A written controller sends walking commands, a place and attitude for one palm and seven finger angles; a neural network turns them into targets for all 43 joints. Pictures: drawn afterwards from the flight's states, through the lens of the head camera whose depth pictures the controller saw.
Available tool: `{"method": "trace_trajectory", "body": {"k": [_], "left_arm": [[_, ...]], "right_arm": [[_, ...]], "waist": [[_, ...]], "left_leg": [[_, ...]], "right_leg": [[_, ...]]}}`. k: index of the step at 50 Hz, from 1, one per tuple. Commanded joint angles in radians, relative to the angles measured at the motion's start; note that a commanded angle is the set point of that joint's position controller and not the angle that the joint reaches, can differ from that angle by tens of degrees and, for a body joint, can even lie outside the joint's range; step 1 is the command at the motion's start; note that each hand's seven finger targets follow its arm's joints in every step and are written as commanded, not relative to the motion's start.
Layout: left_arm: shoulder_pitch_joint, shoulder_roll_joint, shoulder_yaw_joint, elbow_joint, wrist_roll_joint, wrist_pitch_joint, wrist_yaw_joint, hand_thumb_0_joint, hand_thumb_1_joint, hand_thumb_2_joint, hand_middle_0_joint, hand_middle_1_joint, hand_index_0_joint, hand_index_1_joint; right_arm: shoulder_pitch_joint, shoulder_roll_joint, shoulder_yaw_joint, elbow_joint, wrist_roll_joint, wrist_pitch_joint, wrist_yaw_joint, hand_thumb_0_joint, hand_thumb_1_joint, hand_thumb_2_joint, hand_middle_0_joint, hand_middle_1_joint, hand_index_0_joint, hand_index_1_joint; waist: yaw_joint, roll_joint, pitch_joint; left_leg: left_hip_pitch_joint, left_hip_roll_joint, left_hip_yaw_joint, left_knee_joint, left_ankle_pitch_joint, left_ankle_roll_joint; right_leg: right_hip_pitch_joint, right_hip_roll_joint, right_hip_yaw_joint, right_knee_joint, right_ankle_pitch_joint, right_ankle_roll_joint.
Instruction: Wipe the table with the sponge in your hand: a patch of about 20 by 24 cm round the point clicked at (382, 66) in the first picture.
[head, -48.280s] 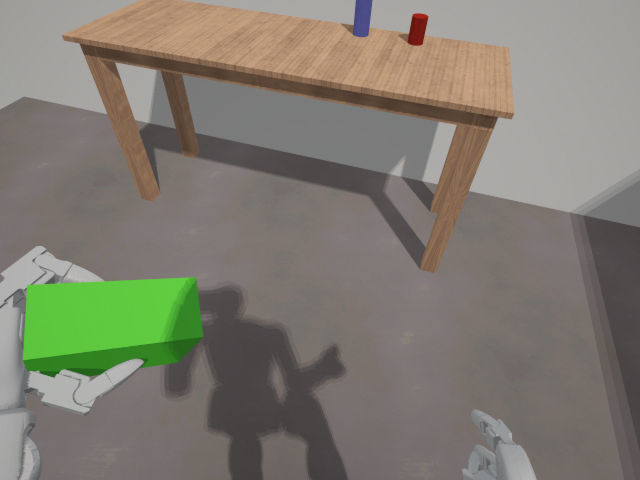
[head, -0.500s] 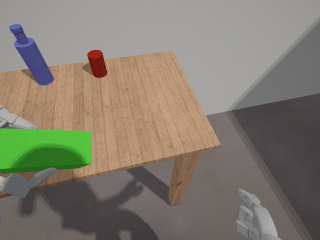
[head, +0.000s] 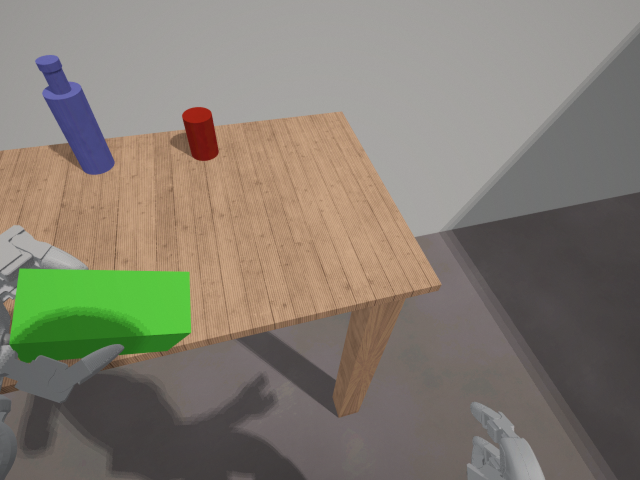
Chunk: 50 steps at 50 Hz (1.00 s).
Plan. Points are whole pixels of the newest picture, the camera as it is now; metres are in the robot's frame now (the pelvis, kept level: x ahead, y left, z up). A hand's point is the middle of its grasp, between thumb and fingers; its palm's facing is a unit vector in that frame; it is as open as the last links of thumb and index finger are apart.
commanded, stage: look again from close up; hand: left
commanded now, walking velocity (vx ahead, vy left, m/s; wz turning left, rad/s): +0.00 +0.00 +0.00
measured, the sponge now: (132, 316) +0.24 +0.21 +0.13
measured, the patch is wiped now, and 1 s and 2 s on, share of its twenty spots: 0.00 0.00 0.00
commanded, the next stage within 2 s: come to a stop and stand still in 0.30 s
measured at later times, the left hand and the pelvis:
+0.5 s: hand (79, 299) +0.23 +0.25 +0.16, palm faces +0.35 -0.87 -0.36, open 10.1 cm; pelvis +0.01 +0.01 +0.00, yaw -2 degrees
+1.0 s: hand (95, 268) +0.26 +0.24 +0.18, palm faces +0.36 -0.81 -0.45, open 10.1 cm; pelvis +0.02 -0.02 +0.00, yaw +0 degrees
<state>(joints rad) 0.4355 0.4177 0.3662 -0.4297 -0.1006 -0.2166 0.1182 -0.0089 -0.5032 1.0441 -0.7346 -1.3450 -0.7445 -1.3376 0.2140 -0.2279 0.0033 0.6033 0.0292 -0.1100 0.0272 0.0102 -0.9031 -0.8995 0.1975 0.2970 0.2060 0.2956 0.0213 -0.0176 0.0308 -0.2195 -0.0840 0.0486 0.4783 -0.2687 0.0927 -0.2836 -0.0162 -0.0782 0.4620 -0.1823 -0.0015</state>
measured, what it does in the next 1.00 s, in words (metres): stands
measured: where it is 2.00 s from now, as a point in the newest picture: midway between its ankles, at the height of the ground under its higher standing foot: outside the picture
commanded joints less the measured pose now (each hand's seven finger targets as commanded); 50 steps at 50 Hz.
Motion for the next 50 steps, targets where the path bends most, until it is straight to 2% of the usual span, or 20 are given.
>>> {"method": "trace_trajectory", "body": {"k": [1, 2, 6, 8, 18, 24, 26, 27, 31, 35, 36, 37, 38, 39, 40, 41, 44, 46, 48, 50], "left_arm": [[-0.095, 0.167, 0.099, -0.209, 0.003, -0.056, 0.011, 0.000, 0.100, 1.300, -1.200, -1.600, -1.200, -1.600], [-0.109, 0.133, 0.065, -0.227, 0.006, -0.058, 0.008, 0.000, 0.100, 1.300, -1.200, -1.600, -1.200, -1.600], [-0.134, 0.186, 0.105, -0.277, 0.015, -0.051, 0.014, 0.000, 0.100, 1.300, -1.200, -1.600, -1.200, -1.600], [-0.139, 0.161, 0.087, -0.299, 0.019, -0.052, 0.014, 0.000, 0.100, 1.300, -1.200, -1.600, -1.200, -1.600], [-0.044, 0.118, 0.086, -0.251, 0.017, -0.020, 0.005, 0.000, 0.100, 1.300, -1.200, -1.600, -1.200, -1.600], [-0.076, 0.104, 0.071, -0.262, 0.027, 0.002, 0.002, 0.000, 0.100, 1.300, -1.200, -1.600, -1.200, -1.600], [-0.096, 0.136, 0.099, -0.291, 0.032, 0.006, 0.005, 0.000, 0.100, 1.300, -1.200, -1.600, -1.200, -1.600], [-0.091, 0.103, 0.074, -0.287, 0.031, 0.007, 0.004, 0.000, 0.100, 1.300, -1.200, -1.600, -1.200, -1.600], [-0.084, 0.136, 0.102, -0.328, 0.035, 0.011, 0.009, 0.000, 0.100, 1.300, -1.200, -1.600, -1.200, -1.600], [-0.061, 0.111, 0.084, -0.337, 0.037, 0.007, 0.009, 0.000, 0.100, 1.300, -1.200, -1.600, -1.200, -1.600], [-0.984, 0.873, 0.307, -0.642, 0.072, -0.154, 0.013, 0.000, 0.100, 1.300, -1.200, -1.600, -1.200, -1.600], [-0.666, 0.435, 0.353, -0.176, 0.130, -0.086, 0.000, 0.000, 0.100, 1.300, -1.200, -1.600, -1.200, -1.600], [-0.569, 0.368, 0.279, -0.158, 0.102, -0.066, 0.010, 0.000, 0.100, 1.300, -1.200, -1.600, -1.200, -1.600], [-0.468, 0.395, 0.304, -0.033, 0.096, -0.057, 0.025, 0.000, 0.100, 1.300, -1.200, -1.600, -1.200, -1.600], [-0.399, 0.362, 0.259, -0.034, 0.082, -0.064, 0.011, 0.000, 0.100, 1.300, -1.200, -1.600, -1.200, -1.600], [-0.297, 0.323, 0.238, 0.024, 0.070, -0.056, -0.007, 0.000, 0.100, 1.300, -1.200, -1.600, -1.200, -1.600], [-0.091, 0.209, 0.110, -0.096, 0.016, -0.095, -0.029, 0.000, 0.100, 1.300, -1.200, -1.600, -1.200, -1.600], [0.023, 0.151, 0.070, -0.097, -0.006, -0.097, -0.026, 0.000, 0.100, 1.300, -1.200, -1.600, -1.200, -1.600], [0.043, 0.206, 0.123, -0.167, -0.018, -0.112, -0.005, 0.000, 0.100, 1.300, -1.200, -1.600, -1.200, -1.600], [0.010, 0.287, 0.199, -0.216, -0.017, -0.135, 0.014, 0.000, 0.100, 1.300, -1.200, -1.600, -1.200, -1.600]], "right_arm": [[-0.126, -0.153, -0.058, -0.162, 0.006, -0.056, -0.017, 0.000, -0.900, -0.900, 0.200, 0.300, 0.200, 0.300], [-0.118, -0.141, -0.055, -0.164, 0.005, -0.056, -0.019, 0.000, -0.900, -0.900, 0.200, 0.300, 0.200, 0.300], [-0.135, -0.153, -0.055, -0.171, 0.001, -0.056, -0.024, 0.000, -0.900, -0.900, 0.200, 0.300, 0.200, 0.300], [-0.129, -0.146, -0.051, -0.176, -0.004, -0.058, -0.025, 0.000, -0.900, -0.900, 0.200, 0.300, 0.200, 0.300], [-0.121, -0.138, -0.051, -0.183, -0.010, -0.031, -0.033, 0.000, -0.900, -0.900, 0.200, 0.300, 0.200, 0.300], [-0.129, -0.132, -0.045, -0.195, -0.012, -0.014, -0.044, 0.000, -0.900, -0.900, 0.200, 0.300, 0.200, 0.300], [-0.138, -0.136, -0.044, -0.199, -0.013, -0.012, -0.047, 0.000, -0.900, -0.900, 0.200, 0.300, 0.200, 0.300], [-0.133, -0.124, -0.039, -0.202, -0.016, -0.010, -0.049, 0.000, -0.900, -0.900, 0.200, 0.300, 0.200, 0.300], [-0.140, -0.132, -0.042, -0.207, -0.017, -0.012, -0.051, 0.000, -0.900, -0.900, 0.200, 0.300, 0.200, 0.300], [-0.128, -0.127, -0.040, -0.208, -0.021, -0.014, -0.050, 0.000, -0.900, -0.900, 0.200, 0.300, 0.200, 0.300], [0.106, -0.185, 0.152, -0.343, 0.079, -0.007, -0.114, 0.000, -0.900, -0.900, 0.200, 0.300, 0.200, 0.300], [0.032, -0.040, 0.020, -0.241, 0.042, -0.033, -0.113, 0.000, -0.900, -0.900, 0.200, 0.300, 0.200, 0.300], [-0.042, -0.087, 0.033, -0.205, -0.008, -0.035, -0.078, 0.000, -0.900, -0.900, 0.200, 0.300, 0.200, 0.300], [-0.052, -0.150, -0.003, -0.197, -0.005, -0.036, -0.067, 0.000, -0.900, -0.900, 0.200, 0.300, 0.200, 0.300], [-0.013, -0.157, -0.016, -0.207, -0.022, -0.045, -0.056, 0.000, -0.900, -0.900, 0.200, 0.300, 0.200, 0.300], [-0.017, -0.172, -0.016, -0.194, -0.034, -0.048, -0.035, 0.000, -0.900, -0.900, 0.200, 0.300, 0.200, 0.300], [0.030, -0.181, -0.030, -0.203, -0.024, -0.075, 0.018, 0.000, -0.900, -0.900, 0.200, 0.300, 0.200, 0.300], [-0.002, -0.170, -0.035, -0.185, -0.005, -0.096, 0.042, 0.000, -0.900, -0.900, 0.200, 0.300, 0.200, 0.300], [0.042, -0.180, -0.051, -0.182, -0.004, -0.108, 0.039, 0.000, -0.900, -0.900, 0.200, 0.300, 0.200, 0.300], [0.025, -0.188, -0.049, -0.174, -0.010, -0.115, 0.025, 0.000, -0.900, -0.900, 0.200, 0.300, 0.200, 0.300]], "waist": [[0.005, 0.057, -0.120], [0.005, 0.061, -0.120], [0.004, 0.105, -0.123], [0.007, 0.137, -0.119], [0.004, 0.055, -0.163], [0.003, 0.065, -0.128], [0.004, 0.088, -0.143], [0.005, 0.076, -0.147], [0.005, 0.110, -0.169], [0.006, 0.113, -0.161], [-0.071, 0.334, -0.100], [0.014, 0.080, -0.149], [-0.001, 0.007, -0.067], [0.013, 0.062, -0.105], [0.005, 0.092, -0.124], [0.007, 0.181, -0.158], [0.027, 0.106, -0.165], [0.034, 0.064, -0.211], [0.035, -0.024, -0.239], [0.032, -0.087, -0.255]], "left_leg": [[-0.119, 0.173, -0.190, -0.167, 0.011, -0.093], [-0.112, 0.176, -0.193, -0.169, 0.020, -0.099], [-0.114, 0.176, -0.194, -0.169, 0.003, -0.093], [-0.114, 0.182, -0.201, -0.178, 0.027, -0.107], [0.008, 0.189, -0.144, -0.125, 0.340, -0.148], [-0.003, 0.200, -0.131, -0.152, 0.290, -0.145], [-0.003, 0.196, -0.129, -0.152, 0.281, -0.144], [-0.001, 0.195, -0.125, -0.149, 0.283, -0.144], [0.014, 0.190, -0.121, -0.137, 0.306, -0.140], [0.009, 0.194, -0.120, -0.140, 0.309, -0.146], [-0.327, 0.268, -0.314, -0.155, 0.192, -0.081], [-0.130, 0.309, -0.283, -0.152, -0.042, -0.107], [-0.071, 0.254, -0.211, -0.201, 0.002, -0.122], [-0.028, 0.233, -0.165, -0.159, 0.046, -0.117], [-0.026, 0.207, -0.137, -0.109, 0.104, -0.125], [0.041, 0.202, -0.126, -0.093, 0.250, -0.150], [-0.012, 0.176, -0.123, -0.066, 0.409, -0.125], [0.053, 0.174, -0.116, -0.041, 0.544, -0.114], [0.037, 0.165, -0.128, -0.021, 0.607, -0.127], [-0.008, 0.147, -0.130, -0.013, 0.526, -0.124]], "right_leg": [[0.186, -0.054, 0.111, -0.005, 0.093, -0.001], [0.184, -0.057, 0.101, -0.004, 0.093, -0.003], [0.196, -0.049, 0.115, 0.003, 0.100, -0.005], [0.199, -0.046, 0.100, 0.013, 0.106, -0.006], [0.182, -0.045, 0.092, -0.010, 0.212, -0.007], [0.176, -0.035, 0.095, -0.026, 0.195, -0.002], [0.195, -0.030, 0.104, -0.021, 0.209, -0.004], [0.203, -0.035, 0.099, -0.025, 0.215, -0.006], [0.217, -0.032, 0.109, -0.019, 0.238, -0.010], [0.215, -0.033, 0.098, -0.022, 0.222, -0.011], [0.285, 0.060, 0.108, 0.219, -0.119, 0.062], [0.010, -0.027, 0.104, 0.147, -0.234, 0.018], [0.004, -0.022, 0.067, 0.073, -0.234, 0.003], [-0.014, -0.012, 0.082, 0.054, -0.208, -0.008], [-0.011, -0.024, 0.094, 0.018, -0.113, -0.015], [-0.039, -0.016, 0.102, 0.037, -0.079, -0.021], [0.028, -0.040, 0.106, 0.004, 0.082, -0.025], [0.053, -0.030, 0.117, 0.019, 0.188, -0.020], [0.102, -0.039, 0.105, 0.016, 0.255, -0.009], [0.147, -0.044, 0.111, 0.024, 0.311, -0.005]]}}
